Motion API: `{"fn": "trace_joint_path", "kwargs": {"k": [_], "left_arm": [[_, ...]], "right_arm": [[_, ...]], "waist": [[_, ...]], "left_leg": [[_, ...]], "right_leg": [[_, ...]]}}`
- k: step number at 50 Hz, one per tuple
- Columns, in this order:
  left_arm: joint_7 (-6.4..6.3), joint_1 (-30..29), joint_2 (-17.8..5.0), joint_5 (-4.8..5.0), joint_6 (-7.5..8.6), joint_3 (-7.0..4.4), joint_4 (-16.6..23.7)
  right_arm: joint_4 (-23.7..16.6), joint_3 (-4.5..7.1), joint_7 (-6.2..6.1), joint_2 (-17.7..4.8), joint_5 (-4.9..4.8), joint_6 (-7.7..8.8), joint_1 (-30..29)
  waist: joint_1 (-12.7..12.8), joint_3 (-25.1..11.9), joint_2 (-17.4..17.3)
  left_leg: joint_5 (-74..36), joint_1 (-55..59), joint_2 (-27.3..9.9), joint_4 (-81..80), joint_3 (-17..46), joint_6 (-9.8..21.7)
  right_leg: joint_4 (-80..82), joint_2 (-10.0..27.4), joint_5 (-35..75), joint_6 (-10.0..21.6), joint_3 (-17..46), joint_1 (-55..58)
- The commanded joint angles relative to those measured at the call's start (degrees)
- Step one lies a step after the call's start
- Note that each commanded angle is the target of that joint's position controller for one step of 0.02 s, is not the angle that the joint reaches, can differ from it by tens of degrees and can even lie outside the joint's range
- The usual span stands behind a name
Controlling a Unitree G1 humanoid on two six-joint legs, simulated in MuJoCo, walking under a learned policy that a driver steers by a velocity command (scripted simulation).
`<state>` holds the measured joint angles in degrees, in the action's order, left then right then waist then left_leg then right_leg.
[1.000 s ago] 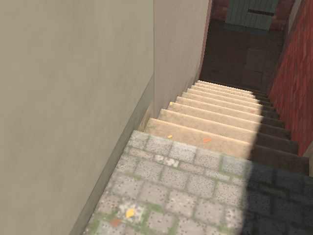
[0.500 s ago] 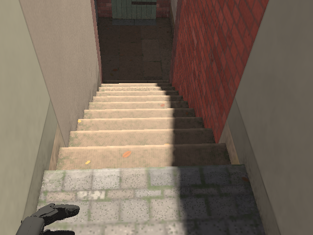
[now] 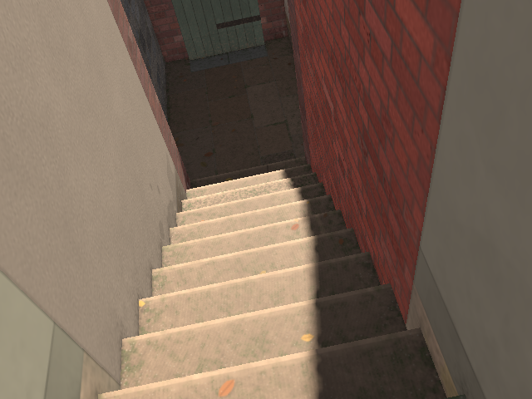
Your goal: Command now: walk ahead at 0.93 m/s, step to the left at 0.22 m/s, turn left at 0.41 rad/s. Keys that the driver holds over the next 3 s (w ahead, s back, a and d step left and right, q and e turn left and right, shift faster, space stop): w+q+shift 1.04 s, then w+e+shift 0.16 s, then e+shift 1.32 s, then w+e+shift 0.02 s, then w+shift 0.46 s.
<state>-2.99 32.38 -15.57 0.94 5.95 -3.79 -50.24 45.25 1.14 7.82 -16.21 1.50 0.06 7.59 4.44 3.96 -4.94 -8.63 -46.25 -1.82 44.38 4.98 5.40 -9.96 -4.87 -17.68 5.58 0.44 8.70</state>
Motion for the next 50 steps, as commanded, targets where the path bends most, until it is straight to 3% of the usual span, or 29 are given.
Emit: {"fn": "trace_joint_path", "kwargs": {"k": [1,6,7,8,9,10,11,12,14,15,18,19,23,28,30,32,33,34,35,36,38,39,40,42,44,46,48,49,50], "left_arm": [[-1.51,4.00,-4.91,-0.07,0.95,0.01,0.90],[-3.96,-3.00,-3.33,0.36,2.94,1.40,0.88],[-4.77,-8.08,-5.67,0.86,2.80,0.73,2.13],[-4.62,-23.14,-13.72,1.63,1.86,-1.35,8.01],[-3.65,-27.02,-13.35,2.27,3.10,-1.97,11.16],[-4.55,-19.13,-7.53,1.62,2.91,0.19,13.92],[-3.90,-18.28,-7.58,-0.24,2.35,0.90,14.47],[-3.37,-13.81,-6.96,-2.01,1.51,1.18,12.67],[-3.63,-18.56,-5.75,-3.91,-2.18,1.15,14.32],[-3.72,-20.57,-5.28,-3.98,-4.58,1.05,14.36],[-0.48,-11.63,0.60,-3.32,-5.74,2.74,9.80],[-0.46,-13.78,-3.36,-2.53,-5.16,1.11,10.35],[0.22,-35.16,-4.47,-2.01,-1.58,1.82,16.96],[-0.23,-28.71,-6.45,1.69,-3.43,1.34,14.04],[-0.25,-22.29,-7.61,1.31,-2.37,0.15,10.64],[0.74,-10.26,-11.71,-0.36,-1.49,-1.47,5.98],[1.26,-3.98,-12.19,-1.78,-1.41,-0.82,4.19],[1.97,0.08,-11.98,-2.75,-1.19,-1.12,1.68],[1.92,0.58,-11.95,-1.20,-0.99,-1.54,1.28],[1.62,-1.86,-11.84,1.45,-0.38,-2.00,1.65],[2.01,-5.72,-6.88,4.50,1.12,0.41,4.06],[1.76,-9.15,-5.15,3.35,1.39,2.05,5.40],[1.47,-7.27,-6.90,2.84,1.60,1.76,4.68],[1.67,-5.41,-4.64,2.24,1.72,3.35,3.83],[1.92,-2.52,-7.55,1.74,1.23,3.22,2.11],[2.63,1.13,-10.94,0.18,0.72,1.93,0.48],[3.39,-2.26,-11.99,0.38,1.93,1.13,2.74],[3.84,-6.90,-11.35,0.60,1.47,0.58,2.27],[4.73,-16.32,-14.89,1.64,0.04,-0.71,4.97]], "right_arm": [[-4.43,0.14,1.13,-1.38,0.40,1.18,-7.31],[2.04,0.41,-0.36,-3.55,0.01,1.45,3.87],[5.57,1.59,-1.20,-6.11,-1.24,1.28,12.14],[10.77,4.73,-3.43,-12.63,-0.54,0.09,34.50],[9.97,6.75,-4.95,-18.05,-2.03,-1.37,34.63],[6.04,6.86,-6.56,-18.25,-1.49,-0.16,25.48],[1.52,6.63,-7.89,-14.63,-1.18,1.50,21.60],[-0.55,5.48,-8.67,-10.98,-0.46,1.86,12.21],[-5.53,3.58,-8.67,-7.45,0.88,4.52,1.62],[-6.12,3.03,-7.74,-7.53,0.15,5.19,-0.34],[-4.26,3.53,-5.98,-9.84,0.29,4.40,3.39],[-3.18,2.95,-6.65,-5.71,-1.83,4.05,4.76],[-3.50,3.26,-6.40,-5.62,-0.67,2.29,13.24],[0.10,3.21,-8.18,-6.70,0.14,-0.03,16.26],[1.40,3.00,-7.85,-6.61,0.91,-0.73,16.37],[-0.09,3.22,-6.26,-5.22,-1.61,-0.30,13.59],[-0.90,2.50,-5.61,-2.13,-2.29,0.45,11.52],[0.32,1.52,-5.82,1.84,-2.30,0.17,19.21],[0.26,0.43,-6.72,4.07,-1.57,0.07,18.78],[0.66,0.39,-7.01,3.03,1.29,-0.06,15.64],[0.55,0.00,-6.65,4.54,3.55,-0.59,6.90],[1.54,0.37,-6.34,3.34,-0.28,-0.46,6.61],[0.86,-0.01,-5.98,4.70,-0.87,-0.67,4.95],[0.65,0.25,-4.96,4.59,-0.90,-0.39,4.65],[-0.55,0.61,-3.39,4.64,-1.29,0.83,-0.35],[-3.13,0.28,-3.39,5.26,-0.81,0.10,-3.14],[-1.20,1.86,-4.26,1.43,-0.94,0.03,4.32],[-0.10,2.64,-5.05,1.49,-0.72,0.70,9.36],[4.87,5.46,-5.91,-4.14,-1.83,1.04,28.72]], "waist": [[-0.23,3.92,14.62],[-6.99,-2.13,14.73],[-11.66,-3.97,12.65],[-26.89,-5.90,11.24],[-26.98,-5.71,-9.42],[-16.46,-13.43,-9.15],[-14.66,-16.20,6.25],[-7.40,-10.84,15.63],[-1.52,-4.09,21.37],[0.59,-3.05,22.67],[1.73,-11.23,3.17],[1.07,-11.17,2.21],[-11.21,-7.30,-3.59],[-10.35,0.56,-4.17],[-8.95,0.59,0.52],[-3.79,-5.06,7.64],[-1.40,-6.88,11.92],[-4.71,-8.99,18.57],[-5.78,-8.55,25.68],[-5.18,-6.45,26.79],[-5.91,7.08,16.15],[-6.68,10.63,15.88],[-6.11,10.83,19.33],[-6.23,10.53,12.97],[-4.52,9.06,10.59],[-1.75,5.79,20.19],[-6.03,2.84,18.90],[-10.10,-0.11,19.45],[-22.54,-9.80,11.76]], "left_leg": [[-12.31,8.16,5.52,-3.48,-10.60,2.42],[-26.62,27.96,10.25,-10.82,-13.82,7.08],[-24.49,39.92,11.69,-9.61,-13.88,6.76],[7.82,68.92,12.96,0.34,-11.58,9.96],[1.81,76.23,-0.18,-9.15,7.26,21.21],[-11.11,76.67,-13.61,-13.47,28.13,27.66],[-2.89,65.86,-15.64,-17.61,36.09,28.39],[8.04,49.83,-13.96,-23.14,33.97,23.98],[11.66,19.87,-13.75,-28.41,37.94,19.21],[10.62,8.55,-8.44,-27.44,29.94,16.75],[0.19,3.76,3.03,-20.27,14.46,14.05],[12.18,10.78,8.35,-11.07,9.61,10.70],[10.72,33.14,4.52,-2.36,23.59,11.95],[31.81,23.86,8.53,5.15,25.99,7.59],[38.87,18.00,11.18,17.31,22.52,6.75],[51.14,5.57,14.08,39.32,15.68,4.51],[63.38,-5.56,14.97,52.20,12.95,4.60],[57.67,-13.97,11.93,62.72,9.86,6.11],[48.41,-20.39,8.32,72.27,8.55,5.15],[39.93,-21.18,4.06,74.30,8.35,3.15],[22.17,-18.40,1.61,65.27,9.35,0.68],[13.57,-13.39,2.50,54.53,6.95,-0.60],[13.43,-11.23,2.46,52.53,4.50,-1.42],[0.01,-5.58,3.29,35.72,5.19,-3.50],[-0.23,0.68,4.64,23.78,-1.65,-3.53],[7.98,4.20,3.87,26.30,-8.76,-1.75],[19.13,21.96,9.32,19.28,-15.54,1.85],[6.97,35.64,9.21,12.70,-12.20,4.10],[11.16,62.23,9.48,4.65,-6.05,7.03]], "right_leg": [[-0.50,9.50,53.41,-11.79,-6.37,-9.37],[-22.98,10.84,58.22,-15.03,-13.75,-10.21],[-34.76,11.32,61.45,-13.82,-14.08,-17.62],[-61.31,14.34,80.34,-12.43,-9.48,-44.22],[-100.59,3.61,9.77,-15.00,-7.49,-63.50],[-110.14,5.91,-15.90,-15.71,7.52,-67.70],[-102.12,8.13,-13.56,-14.72,14.43,-62.55],[-92.10,8.93,-7.90,-12.60,14.20,-56.90],[-68.18,13.45,-4.74,-10.13,14.17,-43.73],[-55.07,13.70,-5.67,-11.11,10.67,-34.47],[-53.81,7.68,17.69,-9.89,-0.86,-11.47],[-44.94,10.55,31.41,-8.51,4.55,-21.25],[-37.69,9.92,17.84,-6.84,7.64,-43.92],[-4.97,11.97,24.64,-8.41,12.53,-18.68],[-0.74,12.66,30.27,-8.29,10.50,-9.78],[-9.51,19.43,40.87,-7.41,12.77,6.10],[-23.47,23.13,53.69,-8.79,12.26,13.38],[-31.54,27.74,54.22,-11.16,12.41,15.31],[-29.53,33.59,39.79,-8.76,21.37,9.63],[-22.06,34.75,10.76,-6.19,30.07,-0.77],[-19.93,28.79,8.25,-12.29,18.38,-21.10],[-20.31,20.87,9.10,-14.48,5.05,-29.52],[-20.10,21.93,6.93,-13.37,5.78,-31.70],[-24.05,23.32,6.32,-9.57,3.09,-36.14],[-23.47,25.70,13.03,-7.40,-1.07,-32.90],[-24.08,26.33,28.39,-6.16,-5.06,-24.05],[-32.14,22.05,49.43,-8.07,-14.99,-28.47],[-45.68,20.22,55.43,-7.61,-15.78,-33.59],[-69.30,17.39,58.66,-7.16,-15.02,-47.62]]}}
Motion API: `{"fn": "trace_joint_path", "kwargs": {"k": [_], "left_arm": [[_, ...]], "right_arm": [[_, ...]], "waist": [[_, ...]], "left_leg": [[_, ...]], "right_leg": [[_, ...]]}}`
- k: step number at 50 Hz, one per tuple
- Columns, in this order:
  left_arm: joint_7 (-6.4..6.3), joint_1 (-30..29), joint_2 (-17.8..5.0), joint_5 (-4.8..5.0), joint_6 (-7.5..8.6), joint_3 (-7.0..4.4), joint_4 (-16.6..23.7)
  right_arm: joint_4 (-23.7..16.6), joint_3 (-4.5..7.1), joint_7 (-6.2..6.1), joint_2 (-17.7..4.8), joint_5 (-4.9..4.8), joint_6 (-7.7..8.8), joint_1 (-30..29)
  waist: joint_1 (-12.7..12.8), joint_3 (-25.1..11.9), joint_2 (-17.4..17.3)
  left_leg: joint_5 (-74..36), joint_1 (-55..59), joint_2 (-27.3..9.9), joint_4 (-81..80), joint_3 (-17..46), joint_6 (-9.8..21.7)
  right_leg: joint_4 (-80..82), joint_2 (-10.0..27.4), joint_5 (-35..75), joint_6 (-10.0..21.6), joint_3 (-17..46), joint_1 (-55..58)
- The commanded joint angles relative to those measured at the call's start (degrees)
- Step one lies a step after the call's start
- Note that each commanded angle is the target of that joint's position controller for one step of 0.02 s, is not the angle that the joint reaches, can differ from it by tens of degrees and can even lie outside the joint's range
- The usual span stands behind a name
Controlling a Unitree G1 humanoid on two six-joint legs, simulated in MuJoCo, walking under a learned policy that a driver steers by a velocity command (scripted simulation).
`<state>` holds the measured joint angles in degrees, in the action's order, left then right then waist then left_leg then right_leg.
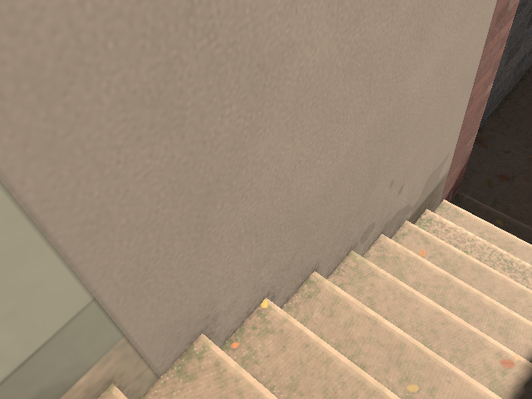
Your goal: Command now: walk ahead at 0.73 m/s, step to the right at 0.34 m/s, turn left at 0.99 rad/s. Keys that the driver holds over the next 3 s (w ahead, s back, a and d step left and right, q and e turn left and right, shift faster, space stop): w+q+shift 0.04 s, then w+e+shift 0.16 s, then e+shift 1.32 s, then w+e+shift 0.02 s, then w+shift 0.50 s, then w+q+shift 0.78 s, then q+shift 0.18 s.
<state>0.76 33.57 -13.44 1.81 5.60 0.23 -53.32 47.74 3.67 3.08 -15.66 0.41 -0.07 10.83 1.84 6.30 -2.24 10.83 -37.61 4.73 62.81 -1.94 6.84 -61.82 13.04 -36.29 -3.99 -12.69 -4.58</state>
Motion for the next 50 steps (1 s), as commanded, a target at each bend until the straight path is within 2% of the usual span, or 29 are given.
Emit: {"fn": "trace_joint_path", "kwargs": {"k": [1,2,3,5,7,9,11,12,14,15,18,20,21,22,23,25,27,28,29,32,33,34,37,39,42,45,48,49,50], "left_arm": [[1.95,-20.18,-13.39,0.82,0.07,-4.25,12.99],[2.48,-26.65,-14.27,-2.49,-1.22,-4.37,15.44],[3.10,-22.71,-8.94,-2.88,-2.58,-2.89,16.25],[3.37,-22.65,-9.99,-4.10,-4.85,-3.27,17.20],[4.23,-16.74,-9.31,-2.88,-6.20,-2.50,16.50],[5.75,-17.16,-5.70,-1.52,-5.56,-0.28,16.07],[5.19,-9.29,-7.96,-2.18,-3.95,-0.41,11.39],[5.02,-6.48,-7.81,-1.76,-3.71,-0.04,9.88],[3.69,-13.48,-9.89,-3.38,-3.08,-0.37,11.27],[2.79,-14.60,-10.72,-3.54,-2.85,-0.88,10.50],[2.20,-6.51,-11.43,-4.22,-2.68,-2.58,2.45],[2.55,5.76,-13.87,-1.69,-3.07,-4.20,-0.94],[2.96,12.87,-13.03,-0.51,-2.86,-2.57,-2.89],[1.84,10.39,-12.70,-0.77,-2.11,-2.06,-4.66],[-0.92,5.95,-14.60,-2.25,-2.93,-3.98,-4.63],[-3.92,-8.80,-18.76,-3.07,-4.14,-6.75,3.50],[-4.08,-6.83,-12.33,-1.26,-3.75,-5.40,3.48],[-4.10,-6.90,-10.62,-1.09,-2.95,-4.93,5.16],[-4.26,-5.67,-8.98,0.81,-2.97,-4.51,5.41],[-5.20,-3.26,-4.15,0.43,-4.33,-2.90,4.24],[-5.79,-6.40,-6.74,-0.18,-5.43,-3.98,4.66],[-5.61,-8.44,-8.34,-0.45,-5.84,-4.76,6.88],[-5.24,-2.17,-7.91,-1.18,-5.92,-5.07,6.27],[-4.76,-1.79,-8.15,-2.41,-6.03,-5.12,5.70],[-2.93,-6.86,-8.25,-3.01,-4.80,-5.31,7.73],[-1.84,-7.67,-6.06,-3.15,-5.28,-4.69,6.29],[-0.58,-2.58,-7.60,-3.64,-5.87,-4.95,4.55],[-0.06,1.21,-4.23,-3.74,-5.84,-4.41,3.39],[-0.70,10.21,1.28,-1.09,-6.49,-3.33,3.74]], "right_arm": [[-0.71,4.89,-1.73,-15.25,1.81,0.60,28.08],[0.04,6.27,-3.59,-19.55,-0.53,-0.14,26.72],[-2.47,6.78,-5.72,-19.86,0.72,0.48,15.60],[-4.60,6.03,-7.04,-12.61,1.89,1.87,-0.44],[-3.01,5.08,-6.39,-8.26,1.14,2.26,-8.23],[-2.49,4.74,-5.01,-7.51,1.07,2.49,-9.23],[-3.14,4.21,-3.48,-5.64,1.59,3.49,-15.04],[-3.76,4.12,-3.79,-4.67,1.51,4.07,-16.39],[0.58,4.81,-5.04,-5.42,1.61,5.49,-11.08],[2.75,4.40,-5.19,-4.65,2.61,6.27,-5.89],[5.94,3.64,-7.50,-2.81,3.50,5.32,-4.18],[2.61,3.36,-8.74,-3.82,4.79,1.55,-13.64],[-2.19,0.96,-8.39,3.11,4.51,-0.68,-20.00],[-12.38,-1.45,-7.18,6.23,5.43,-0.16,-20.89],[-13.07,-2.69,-6.95,8.36,5.47,0.76,-18.97],[-9.82,-1.90,-6.08,2.67,4.49,0.84,-14.64],[-6.83,-0.67,-6.46,-3.39,2.59,0.34,-18.79],[-4.93,-0.23,-7.66,-6.88,2.71,-0.78,-20.59],[-5.71,-0.58,-7.81,-7.36,3.54,-1.07,-21.59],[-8.93,-4.35,-5.27,2.66,2.62,-0.46,-25.95],[-5.98,-4.18,-5.34,2.63,1.87,-0.31,-18.69],[-5.81,-4.16,-5.25,1.47,1.36,0.29,-15.45],[-10.04,-4.56,-5.46,2.15,2.27,1.18,-26.36],[-11.38,-4.12,-6.08,1.76,0.60,2.34,-29.14],[-12.26,-4.63,-5.70,1.65,-0.35,3.99,-24.70],[-7.70,-2.89,-5.71,1.03,-3.86,2.96,-8.78],[-3.05,0.30,-7.37,-5.88,-0.38,3.95,4.89],[-3.59,0.13,-6.57,-7.62,0.88,2.97,8.65],[-4.60,-0.17,-5.06,-8.51,1.68,2.37,13.11]], "waist": [[-18.34,-15.67,-0.58],[-16.37,-16.09,13.04],[-8.54,-9.26,7.76],[-4.45,-6.04,2.77],[3.07,-7.86,0.40],[5.06,-7.86,-0.87],[8.90,-12.40,-5.77],[9.41,-8.52,-2.92],[2.35,-3.64,-8.70],[-0.05,0.13,-4.35],[-2.07,1.75,-2.46],[7.03,-0.63,11.09],[11.28,-1.15,19.66],[2.72,1.09,26.30],[1.35,-2.90,38.93],[0.72,-17.69,33.47],[-0.51,-11.97,18.24],[-0.65,-8.23,9.83],[0.53,-8.79,6.53],[5.36,-13.07,14.63],[2.26,-17.14,19.55],[0.60,-19.37,16.90],[5.94,-9.55,4.38],[6.80,-3.06,6.61],[5.32,-1.43,0.96],[2.67,-1.08,9.02],[-1.00,-2.55,0.02],[-0.83,-5.08,0.26],[3.64,-12.90,-5.26]], "left_leg": [[10.09,59.82,-14.72,-35.99,40.38,10.05],[16.96,54.48,-15.57,-38.65,53.91,6.07],[26.45,45.61,-20.14,-36.84,58.25,5.86],[19.94,26.66,-17.70,-26.26,49.40,3.07],[20.50,12.66,-8.79,-19.50,27.29,-2.17],[25.42,3.60,-4.55,-20.66,15.96,-3.57],[32.46,-6.55,-3.13,-15.84,7.52,-5.32],[35.41,-4.92,-2.74,-11.66,5.87,-5.10],[31.86,7.29,-6.30,-3.10,6.91,-7.65],[32.23,13.63,-5.00,2.59,3.14,-7.91],[20.01,13.83,-1.90,32.48,-4.08,-7.19],[42.62,-14.15,4.14,66.14,-10.01,-6.64],[45.45,-21.11,4.19,80.67,-10.56,-6.76],[28.50,-25.95,-0.93,53.78,-6.01,-6.49],[24.78,-36.68,-3.69,53.86,-3.71,-7.66],[22.45,-35.75,-8.52,50.56,6.04,-8.16],[19.05,-35.22,-7.14,50.28,8.39,-6.22],[7.39,-32.66,-9.05,38.30,10.01,-5.25],[-3.17,-27.09,-7.02,16.13,5.72,-4.99],[-23.55,-6.93,0.27,-10.73,-0.68,-4.69],[-25.13,-5.18,-0.79,-4.60,3.48,-3.80],[-26.03,-2.60,-0.17,-4.98,2.47,-3.45],[-28.14,-18.33,-0.82,-15.48,9.29,-5.46],[-23.03,-20.98,-2.64,-19.68,12.80,-7.45],[-34.41,1.47,-0.42,-36.90,11.69,-9.17],[-37.79,28.31,-3.73,-46.29,13.63,-11.56],[-35.73,44.00,-10.53,-49.38,10.88,-12.26],[-42.06,54.88,-14.62,-33.75,11.40,-11.85],[-71.15,63.71,-27.19,-16.75,16.18,-9.00]], "right_leg": [[-33.20,-12.37,15.79,3.25,-0.11,-49.33],[-26.25,-10.75,10.63,5.26,12.40,-46.05],[-17.89,-6.85,12.99,6.62,20.85,-49.72],[-9.28,-2.67,10.94,6.88,26.27,-37.91],[6.62,-4.14,40.38,7.17,19.87,-19.76],[21.55,-6.63,55.52,7.32,12.40,-6.96],[14.18,-10.55,70.13,4.81,6.40,8.84],[19.33,-9.64,71.25,4.99,4.62,4.84],[24.76,-3.88,64.73,6.20,15.50,-9.51],[37.42,-5.60,66.41,5.66,12.55,-14.31],[64.94,-1.00,83.19,9.04,18.19,-4.33],[52.18,1.16,103.19,11.50,23.53,20.29],[34.16,-1.27,120.77,8.23,22.38,15.27],[25.48,-6.66,119.60,0.57,20.62,12.12],[20.33,-4.37,115.38,7.88,30.06,20.43],[34.51,8.98,64.80,25.85,63.86,18.83],[33.35,11.33,80.85,26.14,61.73,14.70],[25.34,8.25,100.08,18.99,50.81,12.06],[26.68,-0.23,92.54,12.51,39.44,8.88],[28.85,-10.26,82.14,8.42,36.51,1.53],[23.97,-9.37,89.10,9.11,37.07,5.92],[22.05,-9.12,89.45,9.37,36.74,5.03],[21.85,-10.63,50.14,14.95,46.86,12.77],[19.94,-9.82,44.37,18.53,52.80,10.03],[18.58,-18.68,24.22,14.39,48.41,-6.19],[10.45,-24.03,12.59,12.58,46.62,-18.36],[-11.15,-27.02,-0.89,12.07,39.66,-22.23],[-25.12,-27.62,-18.12,12.41,35.02,-34.49],[-46.21,-26.75,-27.37,11.29,28.65,-43.82]]}}
Over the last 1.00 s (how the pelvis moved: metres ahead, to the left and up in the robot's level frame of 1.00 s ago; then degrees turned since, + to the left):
0.62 0.05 -0.26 53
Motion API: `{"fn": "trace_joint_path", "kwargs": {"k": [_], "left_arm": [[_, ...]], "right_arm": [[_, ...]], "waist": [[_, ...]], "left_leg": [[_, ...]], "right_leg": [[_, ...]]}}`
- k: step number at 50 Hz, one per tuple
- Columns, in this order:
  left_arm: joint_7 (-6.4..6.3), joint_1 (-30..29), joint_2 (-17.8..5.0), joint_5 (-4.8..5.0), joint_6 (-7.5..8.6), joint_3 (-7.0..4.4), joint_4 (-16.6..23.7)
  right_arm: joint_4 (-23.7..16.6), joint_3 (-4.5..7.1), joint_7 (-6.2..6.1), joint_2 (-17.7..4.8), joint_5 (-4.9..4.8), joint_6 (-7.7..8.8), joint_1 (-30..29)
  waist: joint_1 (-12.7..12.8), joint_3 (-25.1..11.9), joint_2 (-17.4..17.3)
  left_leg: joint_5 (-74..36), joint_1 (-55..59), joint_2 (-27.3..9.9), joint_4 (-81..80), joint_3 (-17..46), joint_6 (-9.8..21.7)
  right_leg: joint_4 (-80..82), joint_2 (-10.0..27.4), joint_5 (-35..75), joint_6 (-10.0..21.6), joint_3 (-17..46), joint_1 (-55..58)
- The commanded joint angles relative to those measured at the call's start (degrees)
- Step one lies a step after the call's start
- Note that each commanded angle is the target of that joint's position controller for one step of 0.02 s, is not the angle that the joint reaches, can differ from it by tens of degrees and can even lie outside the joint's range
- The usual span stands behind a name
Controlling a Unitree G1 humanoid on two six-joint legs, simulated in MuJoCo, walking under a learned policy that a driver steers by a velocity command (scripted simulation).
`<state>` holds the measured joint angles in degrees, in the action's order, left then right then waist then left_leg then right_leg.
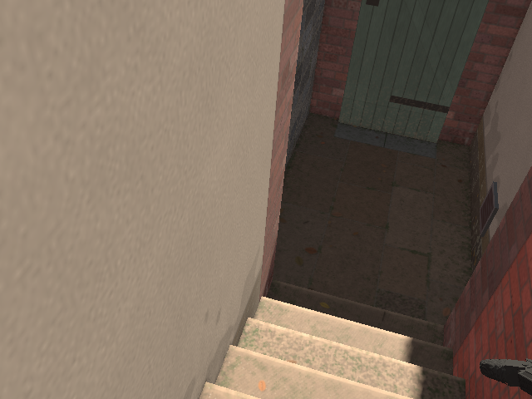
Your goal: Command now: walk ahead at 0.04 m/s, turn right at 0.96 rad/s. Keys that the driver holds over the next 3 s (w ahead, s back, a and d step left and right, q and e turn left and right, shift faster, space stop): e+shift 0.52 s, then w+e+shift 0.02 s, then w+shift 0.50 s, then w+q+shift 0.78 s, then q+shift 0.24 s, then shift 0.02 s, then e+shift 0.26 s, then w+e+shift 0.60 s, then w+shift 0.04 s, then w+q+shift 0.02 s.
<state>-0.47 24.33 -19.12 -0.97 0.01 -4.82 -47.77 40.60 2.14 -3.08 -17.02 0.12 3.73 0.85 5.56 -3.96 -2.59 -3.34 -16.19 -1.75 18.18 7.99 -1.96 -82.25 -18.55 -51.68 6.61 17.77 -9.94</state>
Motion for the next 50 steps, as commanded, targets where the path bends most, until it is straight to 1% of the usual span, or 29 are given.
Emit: {"fn": "trace_joint_path", "kwargs": {"k": [1,2,3,4,6,8,11,14,15,16,22,23,24,27,28,31,34,35,36,37,38,39,40,41,43,44,46,48,50], "left_arm": [[-0.89,14.75,3.08,2.33,-1.69,1.07,1.46],[-0.63,4.86,0.16,0.24,-2.38,0.46,5.34],[-0.76,-3.24,-2.44,-3.31,-3.81,-0.63,5.45],[-0.16,-6.10,-3.02,-2.91,-4.86,-0.73,6.17],[0.47,-9.35,1.89,-0.93,-7.26,1.28,8.82],[0.10,-12.21,1.95,-1.21,-7.84,1.80,11.92],[-1.02,-15.74,4.43,-2.33,-8.51,2.77,14.87],[-1.25,-19.82,6.41,-1.69,-9.62,3.50,17.45],[-1.17,-20.51,5.02,-2.94,-9.46,2.98,18.07],[-0.74,-20.59,5.41,-1.90,-9.14,2.93,18.45],[-0.41,-22.78,3.66,-1.17,-9.16,3.02,21.64],[0.19,-23.78,3.32,-1.51,-7.73,2.71,21.12],[0.12,-22.72,4.25,-1.63,-7.20,3.02,21.17],[-0.51,-20.26,5.69,-1.94,-7.03,3.53,21.04],[0.05,-15.66,2.29,-0.24,-7.35,2.57,19.74],[1.52,-15.68,0.64,0.52,-10.40,2.46,20.62],[3.62,-2.06,-1.58,-1.54,-9.77,3.64,16.91],[4.93,3.91,-3.79,-1.36,-9.85,3.63,14.89],[5.08,14.50,-0.97,1.99,-8.40,4.15,9.35],[2.64,5.37,-2.79,4.18,-6.00,3.42,14.35],[0.46,5.78,-2.75,3.40,-5.76,3.44,15.20],[-2.15,4.29,-5.48,0.17,-4.33,1.92,15.18],[-3.37,-0.07,-4.75,-1.30,-3.08,1.17,13.03],[-3.99,-4.54,-4.41,-0.72,-1.42,1.08,12.86],[-1.51,-14.74,-3.23,2.13,-0.47,0.77,13.01],[0.24,-14.68,-2.27,2.94,0.04,0.90,12.69],[1.52,-4.82,-1.94,2.82,1.19,0.39,7.91],[1.33,3.28,-1.97,1.01,1.70,-0.65,3.02],[0.90,8.80,-0.90,0.01,2.51,-1.32,0.12]], "right_arm": [[2.27,1.86,2.15,-7.63,-0.70,-1.92,29.53],[2.00,3.05,0.28,-10.47,-1.99,-1.56,25.69],[2.46,1.03,-1.45,-4.53,-3.06,-1.36,22.75],[2.14,-0.85,-3.04,-1.11,-2.68,-1.95,20.94],[0.51,-1.81,-4.24,-2.91,0.39,-2.17,16.47],[-0.56,-2.70,-3.66,-1.84,-0.51,-3.52,13.65],[-0.46,-4.37,-4.27,0.69,-0.33,-4.44,17.61],[0.30,-4.02,-4.57,-1.00,-0.49,-4.18,24.44],[0.45,-3.70,-4.45,-1.31,-0.51,-3.92,25.38],[-0.10,-3.67,-4.16,-1.06,-0.23,-4.15,27.14],[-2.71,-2.22,-4.08,-4.28,-0.68,-4.10,27.33],[-0.94,-1.82,-4.46,-5.70,-0.65,-4.00,30.20],[-0.46,-1.24,-4.36,-7.00,-0.11,-3.69,31.05],[-0.73,1.05,-1.44,-10.08,-0.37,-1.19,29.04],[-1.64,0.62,-0.63,-9.94,-0.97,-1.59,29.13],[-2.69,1.08,-0.83,-10.19,-1.44,-3.57,23.98],[-4.61,2.08,-1.52,-11.40,-2.51,-5.36,12.49],[-6.70,2.57,-1.18,-11.62,-1.50,-6.30,6.76],[-7.96,2.16,-1.49,-6.45,-1.30,-7.67,0.83],[-16.37,0.77,1.46,-3.32,0.29,-6.31,-7.98],[-16.95,2.34,3.64,-9.49,5.52,-4.34,-11.11],[-16.45,3.16,5.60,-8.61,2.76,-2.40,-8.50],[-12.34,2.88,5.60,-7.70,0.85,-1.47,-2.72],[-10.54,1.48,5.19,-4.50,0.32,-1.76,0.64],[-4.64,0.94,4.90,-2.99,-1.61,-4.65,8.48],[-4.43,0.98,4.58,-4.10,-3.27,-5.31,7.49],[-4.77,0.09,5.90,-3.44,-1.77,-4.50,6.16],[-6.12,-0.64,6.16,-1.72,0.65,-2.42,-1.36],[-8.46,-0.15,5.91,-1.48,0.52,-1.26,-10.03]], "waist": [[-5.56,-11.01,-12.39],[-6.46,-9.68,-18.18],[-7.09,-2.29,-10.08],[-6.62,1.78,-8.20],[-4.06,1.22,-10.02],[-2.33,1.34,-6.85],[-3.63,2.76,-7.44],[-5.33,3.50,-4.08],[-5.73,2.94,-2.75],[-5.77,3.44,-2.85],[-7.13,6.91,-1.52],[-7.62,7.48,5.24],[-7.07,7.88,6.45],[-5.78,3.75,2.77],[-4.19,2.71,0.75],[-4.44,8.85,-7.12],[2.27,9.08,-6.86],[4.69,15.60,-5.86],[10.84,24.35,11.34],[9.98,23.78,42.65],[7.28,20.03,15.01],[1.64,15.39,5.64],[-4.60,11.71,0.16],[-9.02,7.32,-0.67],[-13.40,3.62,0.27],[-12.26,4.45,-0.40],[-8.53,4.75,-1.71],[-2.84,7.96,1.77],[2.89,11.69,6.27]], "left_leg": [[-60.94,45.16,-27.75,24.89,17.40,5.13],[-33.39,36.18,-30.87,13.06,27.48,11.36],[-24.84,25.58,-24.80,9.25,20.34,7.74],[-23.34,16.09,-19.88,7.85,12.05,1.03],[-18.76,3.10,-15.84,7.07,3.23,-1.78],[-3.59,-4.14,-10.63,8.07,-4.52,-1.61],[-3.39,-3.80,-11.40,9.53,-5.85,-2.32],[4.87,2.09,-13.23,8.64,-3.36,0.62],[9.34,5.95,-14.38,7.45,-1.38,-0.38],[12.58,6.43,-13.53,7.04,-3.10,-0.11],[23.64,7.26,-16.53,1.94,-3.32,4.23],[21.96,8.38,-19.89,2.38,-0.11,6.28],[22.49,10.17,-21.50,2.62,-0.68,6.82],[22.75,11.44,-26.17,-0.66,-3.26,8.95],[36.23,4.94,-25.05,-6.68,-7.91,3.56],[53.21,-2.87,-22.98,-15.58,-13.41,0.34],[49.44,-15.30,-15.63,-23.19,-25.23,-8.94],[42.13,-24.28,-8.80,-20.68,-29.75,-14.05],[29.47,-40.28,-0.88,17.31,-31.68,-13.60],[46.10,-79.13,-5.92,52.42,-1.08,-2.21],[27.60,-78.23,-5.92,41.32,15.54,0.67],[18.36,-72.55,-5.76,38.66,15.82,2.74],[8.91,-61.58,-7.11,38.67,15.78,2.50],[-0.12,-43.46,-7.35,42.87,15.00,0.44],[-13.61,-14.14,-0.10,53.23,6.29,-3.88],[-18.31,-10.85,4.75,54.25,2.52,-4.28],[-26.88,-12.02,0.64,45.15,-0.10,-2.05],[-27.90,-24.64,-3.98,39.09,-0.03,-0.34],[-25.16,-31.84,-7.07,31.69,1.65,-0.16]], "right_leg": [[-39.09,6.81,-7.74,-1.65,-7.12,-44.03],[-41.19,8.12,3.87,-4.61,-11.51,-50.32],[-41.27,10.31,11.07,-5.40,-13.18,-51.05],[-38.41,10.34,16.32,-6.05,-13.49,-48.36],[-41.36,10.78,25.72,-6.87,-15.44,-41.19],[-39.55,12.29,36.52,-8.78,-13.52,-42.90],[-45.28,10.88,39.10,-11.08,-15.48,-50.97],[-49.16,11.94,37.44,-11.36,-16.05,-58.97],[-48.69,13.57,37.77,-11.75,-15.19,-60.82],[-48.10,14.27,37.17,-12.26,-15.34,-60.99],[-42.38,17.07,36.42,-14.68,-16.95,-58.53],[-41.87,17.36,33.02,-13.60,-12.65,-59.21],[-40.50,18.02,32.92,-13.03,-12.20,-60.67],[-46.61,19.98,23.64,-9.89,-15.94,-55.26],[-40.21,18.49,17.32,-7.17,-19.43,-44.71],[-31.06,17.34,14.82,-2.84,-24.14,-35.36],[5.16,10.94,-1.19,4.93,-30.47,-2.89],[19.04,5.22,-8.85,8.65,-33.48,7.96],[42.27,6.87,-23.29,17.39,-13.85,12.20],[45.37,32.77,-24.12,26.65,44.71,8.72],[57.25,36.08,-13.81,26.66,49.23,12.29],[59.39,37.77,-9.38,24.20,50.84,10.65],[57.59,36.60,-0.39,19.35,42.72,7.07],[54.55,34.13,3.68,14.65,32.74,-5.32],[49.82,26.82,8.14,6.28,11.37,-26.51],[46.50,22.73,11.10,4.01,0.15,-29.37],[41.27,22.06,13.34,0.96,-8.77,-19.46],[36.91,23.29,13.45,1.34,-7.17,-3.89],[36.10,25.47,13.84,2.91,-3.53,3.42]]}}
Over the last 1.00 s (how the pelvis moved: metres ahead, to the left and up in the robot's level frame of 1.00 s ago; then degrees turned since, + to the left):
0.61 -0.14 -0.42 -29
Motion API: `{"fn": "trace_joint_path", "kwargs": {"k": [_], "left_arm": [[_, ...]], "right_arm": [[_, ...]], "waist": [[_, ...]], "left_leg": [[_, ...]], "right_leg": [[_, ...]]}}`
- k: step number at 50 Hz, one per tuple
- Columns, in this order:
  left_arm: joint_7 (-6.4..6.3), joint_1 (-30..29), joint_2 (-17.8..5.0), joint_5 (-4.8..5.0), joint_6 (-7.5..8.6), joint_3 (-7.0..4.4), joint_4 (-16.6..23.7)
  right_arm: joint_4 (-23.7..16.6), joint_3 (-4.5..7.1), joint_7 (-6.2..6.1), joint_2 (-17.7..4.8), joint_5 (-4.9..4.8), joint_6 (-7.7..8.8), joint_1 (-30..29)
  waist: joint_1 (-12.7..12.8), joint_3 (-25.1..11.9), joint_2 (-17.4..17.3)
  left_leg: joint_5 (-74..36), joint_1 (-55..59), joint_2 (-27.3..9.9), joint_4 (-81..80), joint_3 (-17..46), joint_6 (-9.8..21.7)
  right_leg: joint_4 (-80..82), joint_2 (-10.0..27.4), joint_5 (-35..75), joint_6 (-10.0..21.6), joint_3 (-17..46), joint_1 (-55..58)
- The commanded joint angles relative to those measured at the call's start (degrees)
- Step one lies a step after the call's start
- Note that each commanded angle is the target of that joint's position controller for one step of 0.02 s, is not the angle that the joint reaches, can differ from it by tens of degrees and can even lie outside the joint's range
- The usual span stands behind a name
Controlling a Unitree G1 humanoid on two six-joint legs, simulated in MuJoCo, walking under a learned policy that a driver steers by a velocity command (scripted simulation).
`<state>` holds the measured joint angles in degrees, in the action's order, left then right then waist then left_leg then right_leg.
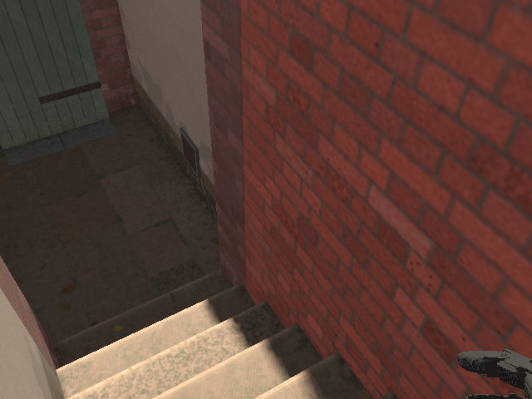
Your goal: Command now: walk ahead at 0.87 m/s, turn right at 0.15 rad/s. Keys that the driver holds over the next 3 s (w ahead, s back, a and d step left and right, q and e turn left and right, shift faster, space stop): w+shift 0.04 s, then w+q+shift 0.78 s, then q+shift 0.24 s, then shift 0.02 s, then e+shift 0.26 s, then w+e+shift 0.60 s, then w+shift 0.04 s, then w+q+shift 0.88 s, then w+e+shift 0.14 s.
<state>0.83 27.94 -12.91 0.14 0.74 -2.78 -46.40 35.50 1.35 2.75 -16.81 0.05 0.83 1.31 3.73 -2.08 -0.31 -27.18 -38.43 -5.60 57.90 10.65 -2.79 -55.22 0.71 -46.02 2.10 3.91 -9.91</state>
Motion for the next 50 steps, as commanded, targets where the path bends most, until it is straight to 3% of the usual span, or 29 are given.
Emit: {"fn": "trace_joint_path", "kwargs": {"k": [1,7,10,11,12,13,14,16,18,20,21,23,27,28,30,31,32,33,34,37,40,41,43,44,46,47,48,49,50], "left_arm": [[-0.87,9.27,-6.86,-1.51,1.53,-3.70,-2.32],[-1.46,-9.56,-6.55,-3.68,2.91,-3.49,-2.21],[-2.77,-16.89,-4.75,-4.32,1.22,-2.06,-1.32],[-3.29,-19.90,-5.24,-2.37,0.55,-2.92,-2.12],[-3.22,-23.20,-3.70,-3.15,-0.45,-3.17,-1.07],[-2.13,-24.90,0.44,-4.95,0.66,-1.57,4.64],[-2.25,-17.46,3.75,-6.11,3.00,0.43,8.18],[-1.27,-18.99,8.58,-6.68,3.87,3.75,9.38],[0.31,-19.68,3.04,-2.60,4.00,2.83,8.52],[0.22,-32.39,-4.54,-0.85,4.56,1.30,12.76],[0.93,-34.26,-4.34,-1.71,4.94,2.22,11.36],[2.49,-26.36,-3.47,-3.61,2.57,1.90,2.64],[0.19,-29.99,-1.93,-0.07,5.48,1.36,4.46],[-1.20,-17.85,-3.63,0.03,3.62,0.25,1.22],[-1.36,5.66,-8.72,-0.69,2.63,-3.25,-6.62],[-0.38,8.53,-7.21,-3.84,3.43,-1.93,-6.53],[0.58,6.86,-5.51,-4.18,3.23,-0.51,-6.76],[0.43,5.35,-9.32,-3.39,3.84,-2.40,-7.27],[0.03,2.27,-5.92,-0.78,4.52,-2.49,-7.09],[-1.42,2.69,-0.85,-2.33,8.27,-0.40,-11.80],[-2.77,-2.69,-9.28,-1.40,8.32,-2.44,-10.27],[-3.28,-6.08,-2.71,-0.69,9.87,-1.56,-9.60],[-3.37,-7.94,-2.79,0.24,10.01,-1.04,-8.91],[-3.42,-5.47,-5.04,0.39,9.69,-1.53,-9.07],[-2.90,-13.04,-10.79,0.77,9.02,-2.05,-5.71],[-3.84,-23.56,-13.32,0.93,8.17,-3.02,-3.59],[-3.52,-26.73,-10.00,-2.15,6.35,-2.56,-3.48],[-3.40,-7.87,-5.34,-1.47,6.53,-1.17,0.87],[-3.18,-0.50,-5.87,-3.87,6.66,-0.39,-0.56]], "right_arm": [[-3.69,0.84,0.67,-1.39,0.62,1.55,-13.09],[9.67,2.88,0.44,-6.51,-0.55,-0.17,15.09],[18.33,4.95,-0.70,-8.36,4.45,0.52,34.45],[20.79,4.67,-0.60,-6.42,4.22,0.65,38.33],[22.44,4.17,-0.37,-8.51,2.56,0.90,39.67],[24.12,2.88,-0.72,-10.35,0.50,1.79,42.63],[25.19,4.07,-2.71,-12.26,-0.52,3.53,39.36],[23.45,3.73,-4.86,-9.43,-2.02,4.98,34.75],[22.78,5.60,-4.95,-13.03,-1.75,5.52,32.60],[18.63,3.22,-5.02,-4.84,0.99,6.42,24.03],[16.08,3.21,-5.41,-5.02,-0.73,4.82,18.02],[17.50,5.27,-4.44,-8.92,-0.45,4.43,21.75],[20.89,4.78,-5.31,-1.42,-0.37,4.85,30.73],[22.17,5.38,-5.32,-2.40,-0.42,4.19,29.56],[20.82,6.25,-5.91,-2.94,1.95,4.21,22.04],[19.19,4.58,-5.62,1.93,1.81,5.05,20.95],[17.10,2.90,-5.34,8.53,0.90,5.95,33.08],[16.00,2.53,-5.66,7.96,0.73,5.18,36.10],[15.44,2.61,-5.18,6.04,3.84,3.61,28.10],[13.04,4.26,-4.74,1.71,4.62,1.67,16.65],[11.31,2.72,-3.63,4.11,2.40,0.33,17.57],[10.60,3.11,-3.38,2.71,1.75,1.47,15.20],[9.95,2.14,-2.29,4.28,-0.33,1.18,14.22],[9.14,1.98,-2.41,3.35,0.50,0.35,13.00],[15.03,4.51,-4.43,-2.28,1.76,-2.42,35.21],[18.59,5.85,-5.15,-7.70,2.08,-2.59,49.81],[18.13,6.88,-5.41,-9.99,0.72,-3.59,45.54],[16.28,5.90,-5.27,-12.76,1.64,-1.77,36.11],[12.81,4.72,-4.40,-8.53,1.97,-0.74,28.37]], "waist": [[6.96,9.27,1.52],[-5.81,0.67,8.31],[-17.13,4.03,-2.85],[-20.88,8.77,-9.86],[-19.97,10.09,-13.01],[-13.02,10.08,-18.84],[-3.82,6.07,-29.44],[-3.79,-0.91,-23.27],[-3.99,0.26,-21.13],[-2.55,11.40,-6.59],[-0.14,11.38,-2.25],[-2.80,5.11,-12.36],[-8.33,6.05,-2.21],[-1.59,4.06,-4.14],[12.21,-1.61,4.26],[10.80,-0.30,5.02],[-0.33,-2.91,19.65],[-2.70,-10.14,26.54],[-1.72,-3.11,22.63],[-2.56,16.58,4.16],[-7.66,7.21,14.11],[-9.64,9.13,7.50],[-9.33,8.12,5.37],[-7.85,8.51,6.70],[-19.48,-4.01,12.54],[-31.61,-2.07,0.30],[-32.73,7.48,-6.67],[-12.82,5.01,-8.56],[-7.06,-0.11,5.80]], "left_leg": [[-2.07,-11.94,-3.88,-10.75,0.04,0.24],[-15.88,26.95,-7.80,-25.65,-3.43,4.13],[-10.30,45.90,0.74,-35.63,-11.59,4.44],[-11.05,49.90,-5.75,-50.38,-2.54,9.97],[-20.04,50.95,-6.07,-43.58,-1.27,10.25],[-47.70,54.15,-2.28,-19.87,-7.36,2.88],[-40.66,54.10,-1.52,-12.63,-0.63,3.78],[-2.39,43.53,-8.95,-19.22,18.09,17.35],[26.40,36.75,-22.45,-33.57,53.48,29.37],[43.23,21.91,-19.04,-34.50,46.07,25.27],[48.87,8.44,-9.86,-34.33,28.94,20.24],[41.77,1.53,-3.38,-33.31,15.30,19.75],[48.18,18.65,9.67,-2.52,5.76,14.06],[36.03,12.70,8.30,8.48,4.50,14.62],[66.71,2.38,12.51,46.10,3.18,15.14],[69.99,-10.04,12.34,54.62,9.24,15.79],[67.20,-17.58,6.34,58.46,5.41,15.57],[62.89,-25.63,5.16,56.80,1.06,14.28],[57.64,-28.39,2.55,53.17,1.01,13.31],[43.47,-21.40,-0.26,29.22,3.81,10.33],[29.57,-5.75,5.87,18.50,-8.24,7.09],[8.11,3.02,5.12,1.11,-6.21,7.70],[-10.05,28.72,11.89,-12.75,-21.21,5.11],[-5.67,30.47,13.47,-15.13,-23.95,4.65],[1.96,53.47,16.84,-5.52,-26.28,9.96],[-3.35,65.38,8.62,-21.02,-17.24,17.35],[0.58,57.57,4.73,-32.79,-7.47,19.86],[-36.14,62.86,-3.85,-20.59,6.57,20.58],[-29.07,58.19,-8.16,-20.97,16.83,25.09]], "right_leg": [[7.64,7.27,4.16,8.14,13.22,6.24],[-13.94,6.51,5.14,2.17,-0.58,-7.93],[-57.15,-0.45,17.46,-0.60,-17.41,-21.04],[-74.29,-3.45,5.63,0.51,-13.77,-29.12],[-81.20,-6.59,-6.61,2.88,-10.20,-33.02],[-78.99,-7.25,-5.08,4.95,-8.81,-48.93],[-60.94,-2.11,10.09,4.94,-5.77,-54.15],[-55.02,4.58,9.89,2.70,-2.44,-58.21],[-53.79,7.53,8.52,0.14,7.12,-61.59],[-25.24,10.81,36.72,-2.53,13.76,-56.30],[-5.23,9.32,51.72,-3.77,8.61,-35.05],[-14.13,1.46,47.70,-3.64,-4.22,-9.61],[32.34,-2.83,74.92,-5.70,-6.02,-4.17],[29.15,-3.17,69.73,-6.45,-7.68,10.01],[31.78,6.32,58.03,-2.65,0.85,26.46],[14.38,7.58,49.91,-6.85,1.08,28.89],[4.65,16.06,75.13,-10.04,6.27,27.88],[19.21,25.79,39.70,-0.14,32.59,29.58],[27.83,25.57,12.09,4.77,41.80,19.23],[13.77,20.95,56.93,1.43,18.79,-8.27],[8.65,17.70,52.98,0.98,7.27,-18.24],[5.69,11.87,43.94,-2.48,-2.40,-26.93],[2.83,8.44,38.61,-2.63,-16.15,-38.27],[-1.52,9.64,49.17,-2.07,-16.30,-33.89],[-27.44,11.30,82.57,-4.90,-16.71,-35.43],[-60.62,6.08,41.28,-7.29,-15.61,-48.20],[-75.11,-1.35,3.19,-6.24,-14.13,-52.76],[-63.09,2.71,1.25,-5.56,-4.86,-61.56],[-51.73,5.15,7.12,-4.46,0.34,-58.61]]}}
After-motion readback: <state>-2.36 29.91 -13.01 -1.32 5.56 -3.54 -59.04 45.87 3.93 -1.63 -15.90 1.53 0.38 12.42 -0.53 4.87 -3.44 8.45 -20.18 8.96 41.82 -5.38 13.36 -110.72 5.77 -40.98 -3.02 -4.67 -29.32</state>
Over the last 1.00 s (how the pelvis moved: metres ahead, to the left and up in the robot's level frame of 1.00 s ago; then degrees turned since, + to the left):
0.10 0.09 0.08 -45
